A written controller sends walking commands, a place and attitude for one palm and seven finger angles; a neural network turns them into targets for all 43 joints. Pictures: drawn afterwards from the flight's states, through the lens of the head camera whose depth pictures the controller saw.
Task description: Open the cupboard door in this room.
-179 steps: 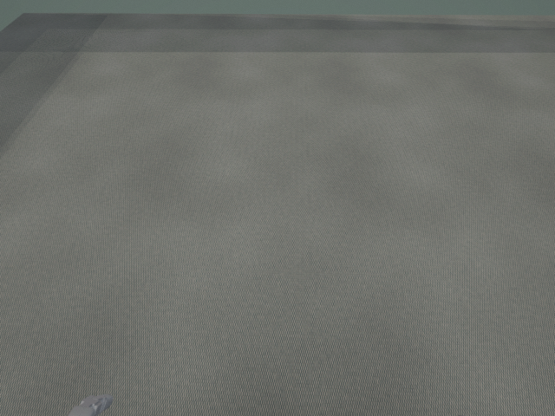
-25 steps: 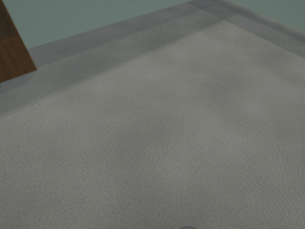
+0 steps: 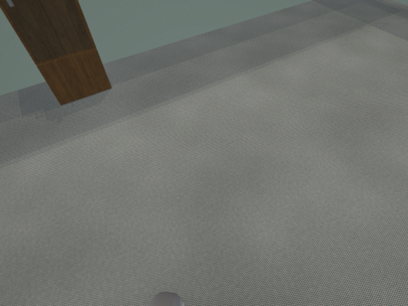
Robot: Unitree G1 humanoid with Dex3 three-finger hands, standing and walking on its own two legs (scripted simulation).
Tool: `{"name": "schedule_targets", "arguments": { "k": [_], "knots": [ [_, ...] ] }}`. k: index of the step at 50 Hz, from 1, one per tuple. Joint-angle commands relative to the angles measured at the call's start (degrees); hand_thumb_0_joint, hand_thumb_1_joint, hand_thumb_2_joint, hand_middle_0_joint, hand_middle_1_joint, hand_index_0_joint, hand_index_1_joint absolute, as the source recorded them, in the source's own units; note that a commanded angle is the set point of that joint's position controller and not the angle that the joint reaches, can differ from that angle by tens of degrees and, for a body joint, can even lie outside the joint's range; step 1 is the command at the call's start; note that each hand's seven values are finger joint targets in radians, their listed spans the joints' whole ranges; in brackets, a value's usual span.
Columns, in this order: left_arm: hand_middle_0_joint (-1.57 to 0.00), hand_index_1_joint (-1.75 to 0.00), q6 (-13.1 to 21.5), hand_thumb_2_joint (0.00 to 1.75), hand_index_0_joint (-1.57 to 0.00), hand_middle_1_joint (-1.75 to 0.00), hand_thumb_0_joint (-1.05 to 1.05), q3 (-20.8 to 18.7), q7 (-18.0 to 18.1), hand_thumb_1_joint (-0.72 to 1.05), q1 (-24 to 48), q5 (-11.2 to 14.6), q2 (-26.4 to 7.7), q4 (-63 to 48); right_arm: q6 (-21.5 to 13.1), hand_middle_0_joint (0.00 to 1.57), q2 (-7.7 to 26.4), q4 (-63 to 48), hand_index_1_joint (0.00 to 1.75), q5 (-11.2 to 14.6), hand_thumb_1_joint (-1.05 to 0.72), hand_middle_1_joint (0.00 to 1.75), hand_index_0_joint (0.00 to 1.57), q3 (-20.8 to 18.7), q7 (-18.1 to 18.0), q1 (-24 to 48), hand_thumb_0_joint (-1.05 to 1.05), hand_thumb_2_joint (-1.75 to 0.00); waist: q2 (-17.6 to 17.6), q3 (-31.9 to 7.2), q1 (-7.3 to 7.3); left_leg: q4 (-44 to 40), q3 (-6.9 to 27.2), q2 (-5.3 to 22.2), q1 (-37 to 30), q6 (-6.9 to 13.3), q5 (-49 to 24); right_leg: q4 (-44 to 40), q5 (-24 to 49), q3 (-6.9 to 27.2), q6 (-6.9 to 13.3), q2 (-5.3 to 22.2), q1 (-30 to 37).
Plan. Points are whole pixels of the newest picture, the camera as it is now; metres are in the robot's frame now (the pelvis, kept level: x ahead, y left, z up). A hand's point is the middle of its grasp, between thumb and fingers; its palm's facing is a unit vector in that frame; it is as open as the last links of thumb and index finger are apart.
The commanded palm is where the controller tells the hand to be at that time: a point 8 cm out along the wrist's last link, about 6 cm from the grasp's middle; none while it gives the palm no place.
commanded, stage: turn or walk to find it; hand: left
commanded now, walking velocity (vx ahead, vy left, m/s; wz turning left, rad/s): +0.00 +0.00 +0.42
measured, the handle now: out of the picture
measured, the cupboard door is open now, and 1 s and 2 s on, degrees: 0 0 0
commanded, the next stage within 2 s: stand and wait in 0.74 s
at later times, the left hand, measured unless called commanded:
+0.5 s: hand out of the picture +0.04 +0.28 -0.16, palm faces +0.21 -0.94 -0.25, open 7.4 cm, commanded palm none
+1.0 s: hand out of the picture -0.05 +0.21 -0.16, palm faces +0.38 -0.89 -0.25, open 7.4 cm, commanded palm none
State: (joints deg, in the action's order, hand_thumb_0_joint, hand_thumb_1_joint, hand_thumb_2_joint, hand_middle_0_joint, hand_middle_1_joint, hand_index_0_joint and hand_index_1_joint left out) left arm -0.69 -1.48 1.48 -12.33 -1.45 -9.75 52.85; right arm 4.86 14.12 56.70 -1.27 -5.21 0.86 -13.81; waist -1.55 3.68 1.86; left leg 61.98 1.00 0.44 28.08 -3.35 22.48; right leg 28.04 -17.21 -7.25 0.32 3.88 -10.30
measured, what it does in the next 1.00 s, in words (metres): steps on the spot, turning left: left foot, then right foot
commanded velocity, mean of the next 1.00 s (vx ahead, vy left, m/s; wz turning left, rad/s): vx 0.00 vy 0.00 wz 0.30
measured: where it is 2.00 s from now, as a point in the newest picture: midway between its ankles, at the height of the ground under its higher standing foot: outside the picture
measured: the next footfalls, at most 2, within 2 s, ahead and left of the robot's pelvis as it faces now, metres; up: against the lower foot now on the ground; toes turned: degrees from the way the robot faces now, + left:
left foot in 0.18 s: +0.02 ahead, +0.15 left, +0.00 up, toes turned +8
right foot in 0.66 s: +0.06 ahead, -0.07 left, +0.00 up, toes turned +13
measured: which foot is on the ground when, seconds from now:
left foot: up 0.00-0.16, down 0.18-0.66, up 0.68-1.00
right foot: down 0.00-0.18, up 0.20-0.64, down 0.66-1.00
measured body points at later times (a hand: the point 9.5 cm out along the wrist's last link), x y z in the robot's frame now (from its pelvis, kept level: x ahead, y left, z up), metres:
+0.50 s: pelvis +0.00 +0.05 +0.00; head +0.03 +0.07 +0.45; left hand +0.03 +0.33 -0.14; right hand +0.12 -0.17 -0.14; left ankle -0.02 +0.14 -0.74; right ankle +0.01 -0.10 -0.68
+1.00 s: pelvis -0.02 +0.02 +0.00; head +0.01 +0.02 +0.45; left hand -0.07 +0.26 -0.14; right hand +0.13 -0.20 -0.16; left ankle -0.08 +0.16 -0.71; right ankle +0.02 -0.08 -0.74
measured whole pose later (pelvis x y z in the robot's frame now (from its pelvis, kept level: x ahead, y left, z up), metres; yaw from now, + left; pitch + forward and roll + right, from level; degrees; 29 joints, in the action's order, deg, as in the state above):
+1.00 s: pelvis -0.02 +0.02 +0.00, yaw +22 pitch -1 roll +1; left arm -0.1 -1.1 1.3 -15.0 -1.7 -9.9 56.1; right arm 4.0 13.6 58.5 -0.7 -3.6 -0.1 -11.3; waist -0.7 3.6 -0.8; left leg 44.7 -0.3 1.7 18.7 -3.0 24.3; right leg 28.9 -16.0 -7.7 0.4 4.8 -11.8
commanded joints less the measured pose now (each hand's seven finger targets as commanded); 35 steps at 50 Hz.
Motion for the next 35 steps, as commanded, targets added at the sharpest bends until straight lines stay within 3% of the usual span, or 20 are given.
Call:
{"name": "schedule_targets", "arguments": {
  "k": [1, 4, 6, 7, 8, 9, 10, 11, 12, 13, 14, 16, 24, 27, 29, 31, 32, 33, 34, 35],
  "knots": [
    [-0.20, -0.30, 1.03, 0.90, -0.20, -0.30, 0.00, -3.60, 0.53, 0.90, -3.90, -0.40, -12.65, -2.22, -1.91, 0.20, 2.25, -5.35, 0.30, 0.43, -0.90, 0.30, 0.20, 0.27, 0.10, 5.83, 0.00, -0.90, 12.25, -1.82, -3.69, -9.17, -3.03, 0.91, 0.45, -0.63, 3.64, -6.87, 27.05, 7.71, 7.56, 14.56, 4.58],
    [-0.20, -0.30, 0.71, 0.90, -0.20, -0.30, 0.00, -4.13, 0.49, 0.90, -5.25, -0.47, -14.38, -1.45, -2.51, 0.20, 2.20, -5.48, 0.30, 0.85, -0.90, 0.30, 0.20, 0.82, -0.01, 6.62, 0.00, -0.90, 14.09, -4.27, -4.44, -18.09, -5.12, 0.19, -4.74, 0.24, 3.45, -3.27, 33.34, 6.93, 7.32, 15.12, 5.93],
    [-0.20, -0.30, 0.47, 0.90, -0.20, -0.30, 0.00, -4.32, 0.48, 0.90, -4.11, -0.31, -14.45, -1.08, -3.02, 0.20, 2.58, -4.96, 0.30, 0.85, -0.90, 0.30, 0.20, 0.88, -0.19, 4.02, 0.00, -0.90, 13.25, -5.51, -2.68, -28.07, -6.30, -0.18, -10.36, 0.77, -2.17, 1.03, 33.18, 4.79, 4.99, 14.45, 5.04],
    [-0.20, -0.30, 0.23, 0.90, -0.20, -0.30, 0.00, -4.34, 0.42, 0.90, -3.49, 0.14, -14.25, -1.21, -3.44, 0.20, 3.69, -4.37, 0.30, 0.69, -0.90, 0.30, 0.20, 0.70, -0.17, 1.46, 0.00, -0.90, 10.76, -7.01, -1.09, -36.33, -6.04, 0.09, -16.43, 1.34, -9.93, 5.34, 29.77, 2.18, 2.43, 13.12, 2.48],
    [-0.20, -0.30, -0.13, 0.90, -0.20, -0.30, 0.00, -4.14, 0.18, 0.90, -4.26, 0.65, -12.26, -2.09, -4.19, 0.20, 8.08, -4.09, 0.30, 0.27, -0.90, 0.30, 0.20, -0.15, -0.21, -1.26, 0.00, -0.90, 0.93, -10.08, 0.09, -40.36, 1.96, 7.40, -26.73, 3.99, -23.90, 14.99, 17.95, -1.30, -1.12, 9.55, -6.10],
    [-0.20, -0.30, -0.34, 0.90, -0.20, -0.30, 0.00, -3.02, -0.22, 0.90, -4.56, 0.83, -8.20, -4.06, -4.33, 0.20, 13.56, -4.02, 0.30, 0.19, -0.90, 0.30, 0.20, -1.34, -0.45, -3.60, 0.00, -0.90, -15.76, -10.45, 0.63, -39.78, 19.21, 21.52, -33.10, 11.67, -48.70, 25.80, -16.91, -2.09, -4.98, 2.68, -20.75],
    [-0.20, -0.30, -1.07, 0.90, -0.20, -0.30, 0.00, -2.47, 0.30, 0.90, -0.87, 0.41, -8.51, -4.59, -4.13, 0.20, 14.04, -2.84, 0.30, 0.38, -0.90, 0.30, 0.20, -1.53, -1.12, -6.07, 0.00, -0.90, -13.18, -11.31, 2.69, -39.90, 18.34, 23.13, -29.15, 15.48, -48.63, 32.69, -21.21, 3.50, -4.37, 2.52, -19.55],
    [-0.20, -0.30, -1.28, 0.90, -0.20, -0.30, 0.00, -2.68, 0.44, 0.90, 0.91, 0.59, -8.24, -4.28, -4.23, 0.20, 12.86, -2.88, 0.30, 0.29, -0.90, 0.30, 0.20, -1.33, -1.77, -4.76, 0.00, -0.90, -13.17, -10.46, 2.06, -39.50, 17.90, 21.10, -28.18, 15.75, -46.02, 36.12, -18.81, 5.71, -4.18, 2.67, -21.74],
    [-0.20, -0.30, -1.15, 0.90, -0.20, -0.30, 0.00, -2.85, 0.14, 0.90, 2.41, 0.67, -8.91, -3.68, -4.20, 0.20, 11.02, -3.63, 0.30, 0.11, -0.90, 0.30, 0.20, -0.82, -2.08, -2.19, 0.00, -0.90, -10.57, -7.17, 1.75, -39.98, 15.85, 18.93, -24.81, 15.25, -42.74, 37.40, -15.10, 6.66, -4.29, 3.15, -22.21],
    [-0.20, -0.30, -1.00, 0.90, -0.20, -0.30, 0.00, -2.96, -0.24, 0.90, 2.06, 0.58, -8.78, -2.90, -4.36, 0.20, 9.24, -4.32, 0.30, 0.04, -0.90, 0.30, 0.20, -0.10, -2.16, 0.64, 0.00, -0.90, -7.90, -5.40, 0.23, -40.24, 12.81, 16.10, -22.85, 13.89, -42.05, 36.99, -11.33, 6.74, -4.46, 3.17, -21.24],
    [-0.20, -0.30, -0.96, 0.90, -0.20, -0.30, 0.00, -2.93, -0.49, 0.90, 0.66, 0.58, -8.58, -2.27, -4.56, 0.20, 8.76, -4.88, 0.30, 0.09, -0.90, 0.30, 0.20, 0.25, -2.13, 2.24, 0.00, -0.90, -6.70, -5.02, -0.79, -40.47, 10.37, 14.31, -22.09, 12.89, -41.81, 36.27, -9.25, 6.08, -4.64, 2.80, -19.94],
    [-0.20, -0.30, -1.05, 0.90, -0.20, -0.30, 0.00, -2.91, -0.71, 0.90, -0.19, 0.63, -8.65, -1.70, -4.85, 0.20, 8.61, -5.22, 0.30, 0.31, -0.90, 0.30, 0.20, 0.40, -2.16, 2.10, 0.00, -0.90, -6.00, -5.68, -1.03, -41.24, 9.43, 12.86, -22.39, 12.43, -41.67, 34.14, -7.35, 5.81, -4.93, 2.25, -18.49],
    [-0.20, -0.30, -1.28, 0.90, -0.20, -0.30, 0.00, -2.72, -0.36, 0.90, 3.30, 0.72, -7.78, -4.24, -4.19, 0.20, 9.12, -5.47, 0.30, -0.13, -0.90, 0.30, 0.20, -0.35, -1.86, 0.42, 0.00, -0.90, -5.92, -4.87, 0.11, -42.31, 15.69, 12.55, -21.28, 13.94, -33.05, 23.71, -8.25, 6.29, -5.09, 0.13, -16.19],
    [-0.20, -0.30, -0.86, 0.90, -0.20, -0.30, 0.00, -2.58, -0.17, 0.90, 3.53, 0.89, -7.24, -5.01, -3.94, 0.20, 9.06, -5.71, 0.30, -0.34, -0.90, 0.30, 0.20, -0.57, -1.77, 0.28, 0.00, -0.90, -6.37, -5.48, 0.12, -41.06, 17.94, 11.90, -19.71, 13.89, -34.97, 17.11, -8.65, 6.07, -4.35, -1.26, -11.93],
    [-0.20, -0.30, -0.56, 0.90, -0.20, -0.30, 0.00, -2.53, 0.02, 0.90, 0.87, 1.10, -7.40, -4.72, -3.81, 0.20, 9.15, -6.11, 0.30, -0.27, -0.90, 0.30, 0.20, -0.75, -1.65, 1.35, 0.00, -0.90, -6.93, -6.87, -1.21, -39.15, 18.24, 10.82, -18.89, 13.13, -35.92, 10.51, -5.51, 5.60, -3.94, -2.23, -8.01],
    [-0.20, -0.30, 0.25, 0.90, -0.20, -0.30, 0.00, -2.69, 0.25, 0.90, -2.06, 1.09, -8.49, -4.15, -3.75, 0.20, 8.39, -6.24, 0.30, 0.29, -0.90, 0.30, 0.20, -0.75, -1.39, 1.85, 0.00, -0.90, -4.69, -7.84, -2.95, -35.24, 17.16, 8.18, -13.87, 10.17, -31.64, -2.63, 4.52, 5.50, -3.67, -1.87, 1.24],
    [-0.20, -0.30, 0.92, 0.90, -0.20, -0.30, 0.00, -3.18, 0.52, 0.90, -3.70, 0.72, -10.77, -3.82, -3.92, 0.20, 6.19, -6.39, 0.30, 0.72, -0.90, 0.30, 0.20, -0.51, -1.10, 1.20, 0.00, -0.90, 1.29, -9.12, -3.51, -30.32, 14.25, 4.87, -7.66, 7.01, -22.45, -8.49, 8.84, 10.43, -2.33, 3.53, 8.92],
    [-0.20, -0.30, 1.33, 0.90, -0.20, -0.30, 0.00, -4.08, 0.95, 0.90, -4.43, -0.09, -15.55, -3.67, -4.04, 0.20, 2.60, -7.44, 0.30, 1.00, -0.90, 0.30, 0.20, 0.21, -0.74, 0.33, 0.00, -0.90, 15.77, -8.19, -3.50, -19.71, 4.16, -3.64, 3.19, 2.74, -0.86, -10.70, 15.06, 23.94, 3.23, 17.68, 13.75],
    [-0.20, -0.30, 1.08, 0.90, -0.20, -0.30, 0.00, -4.07, 0.71, 0.90, -4.42, 0.20, -16.71, -4.65, -3.18, 0.20, 4.53, -7.94, 0.30, 0.29, -0.90, 0.30, 0.20, -0.61, -0.96, 1.17, 0.00, -0.90, 16.61, -7.35, -4.29, -8.45, 3.51, -3.77, 2.79, 2.04, 10.81, -11.97, 15.82, 26.08, 8.42, 23.70, 6.05],
    [-0.20, -0.30, 1.05, 0.90, -0.20, -0.30, 0.00, -4.17, 0.87, 0.90, -1.97, 0.34, -14.94, -5.20, -2.32, 0.20, 5.22, -7.31, 0.30, -0.07, -0.90, 0.30, 0.20, -0.92, -0.83, 2.00, 0.00, -0.90, 16.09, -4.99, -3.58, -0.69, 5.05, -2.32, 2.63, 2.17, 9.54, -13.19, 12.15, 24.95, 9.40, 21.40, 0.83]
  ]
}}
